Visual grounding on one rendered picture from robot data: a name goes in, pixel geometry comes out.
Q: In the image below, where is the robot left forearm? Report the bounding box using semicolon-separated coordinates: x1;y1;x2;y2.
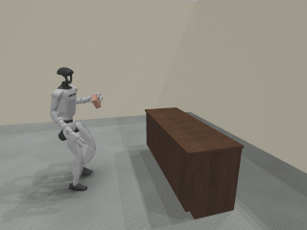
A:
76;96;91;104

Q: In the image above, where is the robot right forearm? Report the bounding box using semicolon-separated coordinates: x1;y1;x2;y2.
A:
50;111;73;135

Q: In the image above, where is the left robot hand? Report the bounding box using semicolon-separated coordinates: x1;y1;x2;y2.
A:
90;92;103;103

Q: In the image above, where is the sponge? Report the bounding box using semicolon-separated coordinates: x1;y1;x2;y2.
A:
91;93;102;108

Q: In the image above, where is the left robot thigh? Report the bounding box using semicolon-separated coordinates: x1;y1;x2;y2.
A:
74;122;96;154

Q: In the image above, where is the right robot hand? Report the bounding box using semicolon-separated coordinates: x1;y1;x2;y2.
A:
68;131;87;148

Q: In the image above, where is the robot right shin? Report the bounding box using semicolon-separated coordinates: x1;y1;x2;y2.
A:
72;159;84;186

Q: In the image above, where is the robot right upper arm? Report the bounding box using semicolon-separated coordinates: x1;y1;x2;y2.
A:
50;89;63;117

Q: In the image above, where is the table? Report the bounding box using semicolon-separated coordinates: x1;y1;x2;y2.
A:
145;107;244;219

